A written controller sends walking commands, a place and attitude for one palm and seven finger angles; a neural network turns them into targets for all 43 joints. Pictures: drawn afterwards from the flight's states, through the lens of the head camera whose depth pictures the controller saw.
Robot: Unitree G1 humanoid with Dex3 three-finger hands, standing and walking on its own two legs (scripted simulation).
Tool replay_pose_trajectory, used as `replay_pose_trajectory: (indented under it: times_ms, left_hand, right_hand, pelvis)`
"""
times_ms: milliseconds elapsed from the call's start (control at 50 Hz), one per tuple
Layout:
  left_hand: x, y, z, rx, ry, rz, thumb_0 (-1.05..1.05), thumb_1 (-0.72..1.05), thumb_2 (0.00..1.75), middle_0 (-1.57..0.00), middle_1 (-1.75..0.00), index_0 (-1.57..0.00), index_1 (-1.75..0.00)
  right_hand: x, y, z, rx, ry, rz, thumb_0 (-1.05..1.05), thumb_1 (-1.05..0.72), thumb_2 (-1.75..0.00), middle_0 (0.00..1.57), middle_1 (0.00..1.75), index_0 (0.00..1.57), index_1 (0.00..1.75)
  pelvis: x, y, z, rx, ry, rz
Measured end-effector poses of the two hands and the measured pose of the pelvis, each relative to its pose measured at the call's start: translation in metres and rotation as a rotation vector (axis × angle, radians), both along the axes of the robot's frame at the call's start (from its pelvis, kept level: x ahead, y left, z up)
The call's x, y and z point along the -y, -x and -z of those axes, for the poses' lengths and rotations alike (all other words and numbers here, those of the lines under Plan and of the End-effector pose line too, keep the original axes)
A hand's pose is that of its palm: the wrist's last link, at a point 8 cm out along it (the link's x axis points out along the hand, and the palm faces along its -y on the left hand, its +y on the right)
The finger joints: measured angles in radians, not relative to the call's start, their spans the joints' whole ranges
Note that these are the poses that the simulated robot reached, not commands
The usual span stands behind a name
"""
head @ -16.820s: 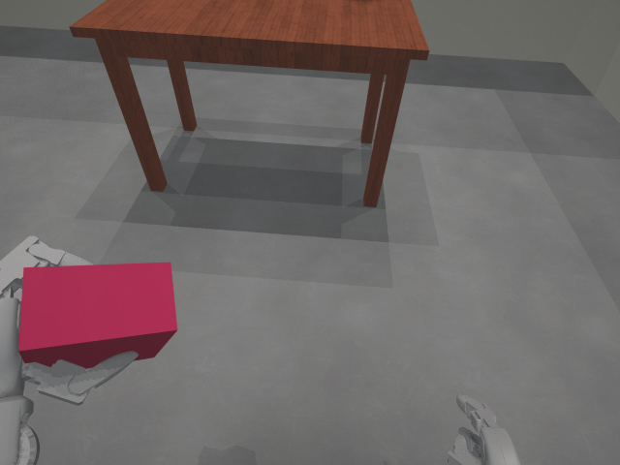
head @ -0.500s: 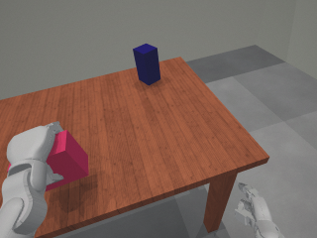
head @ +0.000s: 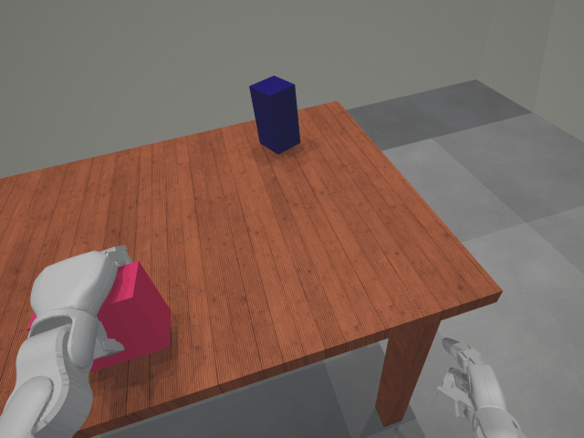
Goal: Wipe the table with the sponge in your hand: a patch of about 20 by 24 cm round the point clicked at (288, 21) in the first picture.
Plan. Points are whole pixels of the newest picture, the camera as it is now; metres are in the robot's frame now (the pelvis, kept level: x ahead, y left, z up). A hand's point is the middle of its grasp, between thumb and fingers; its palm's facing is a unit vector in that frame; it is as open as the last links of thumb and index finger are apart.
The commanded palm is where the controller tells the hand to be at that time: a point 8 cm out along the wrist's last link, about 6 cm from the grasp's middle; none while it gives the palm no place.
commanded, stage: move the sponge above the wiping area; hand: left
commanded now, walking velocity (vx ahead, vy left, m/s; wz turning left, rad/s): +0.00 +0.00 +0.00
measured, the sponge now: (115, 326) +0.22 +0.29 +0.06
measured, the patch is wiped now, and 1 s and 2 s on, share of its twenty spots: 0.00 0.00 0.00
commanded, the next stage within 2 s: none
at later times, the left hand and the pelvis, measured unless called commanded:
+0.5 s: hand (106, 315) +0.22 +0.28 +0.09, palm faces -0.02 -0.11 -0.99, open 10.5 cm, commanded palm +0.19 +0.29 +0.18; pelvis +0.00 +0.01 +0.00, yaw +0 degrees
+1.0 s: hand (102, 311) +0.21 +0.28 +0.11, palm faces +0.06 -0.07 -1.00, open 10.5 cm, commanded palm +0.19 +0.29 +0.18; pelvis +0.00 +0.00 +0.00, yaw +0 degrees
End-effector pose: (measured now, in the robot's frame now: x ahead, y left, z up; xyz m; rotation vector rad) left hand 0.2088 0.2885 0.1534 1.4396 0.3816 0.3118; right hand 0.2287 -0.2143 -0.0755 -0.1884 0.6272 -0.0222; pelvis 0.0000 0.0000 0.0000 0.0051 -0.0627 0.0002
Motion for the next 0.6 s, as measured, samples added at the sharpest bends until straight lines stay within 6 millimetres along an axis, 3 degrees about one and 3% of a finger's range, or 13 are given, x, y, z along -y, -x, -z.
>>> replay_pose_trajectory:
  times_ms: [120, 280, 480, 600]
  left_hand:
    - [0.009, -0.003, 0.002, 0.030, -0.029, 0.101, -0.01, -0.53, 1.02, -0.68, -1.30, -0.71, -1.29]
    - [-0.015, -0.003, -0.023, 0.149, -0.047, -0.021, -0.01, -0.53, 1.02, -0.68, -1.30, -0.71, -1.29]
    - [0.004, 0.009, 0.006, 0.000, 0.009, 0.053, -0.01, -0.53, 1.02, -0.68, -1.30, -0.71, -1.29]
    - [0.001, 0.008, -0.013, 0.112, -0.052, 0.079, -0.01, -0.53, 1.02, -0.68, -1.29, -0.72, -1.29]
  right_hand:
    - [-0.003, 0.001, -0.001, -0.003, 0.019, 0.003, 0.01, -0.91, -0.90, 0.20, 0.30, 0.23, 0.33]
    - [-0.004, 0.001, -0.001, -0.011, 0.001, 0.010, 0.01, -0.91, -0.90, 0.20, 0.30, 0.22, 0.33]
    - [-0.004, 0.001, -0.001, -0.007, 0.018, 0.005, 0.01, -0.91, -0.90, 0.20, 0.30, 0.22, 0.34]
    - [-0.007, 0.001, -0.002, -0.013, 0.021, 0.006, 0.01, -0.91, -0.90, 0.20, 0.30, 0.19, 0.32]
  pelvis:
    - [-0.001, -0.001, 0.000, 0.005, 0.003, 0.004]
    - [-0.003, -0.004, -0.001, 0.004, 0.004, 0.007]
    - [-0.007, -0.001, 0.000, 0.004, 0.002, 0.000]
    - [-0.004, -0.001, -0.001, 0.016, 0.006, 0.006]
